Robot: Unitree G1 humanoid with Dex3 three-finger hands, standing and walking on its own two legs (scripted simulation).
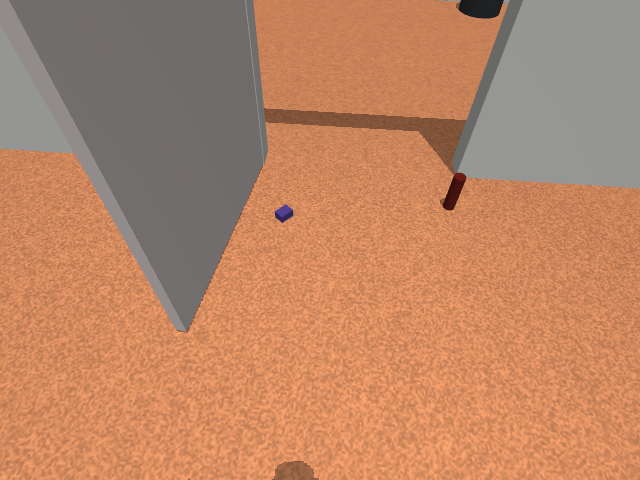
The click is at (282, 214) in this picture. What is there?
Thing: small brick
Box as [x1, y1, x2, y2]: [275, 205, 292, 222]
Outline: 286,205 282,206 275,211 275,216 282,222 292,215 292,210
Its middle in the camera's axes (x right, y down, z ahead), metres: -0.16 -0.11 +1.69
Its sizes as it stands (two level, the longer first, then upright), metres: 0.064 0.047 0.036
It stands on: the floor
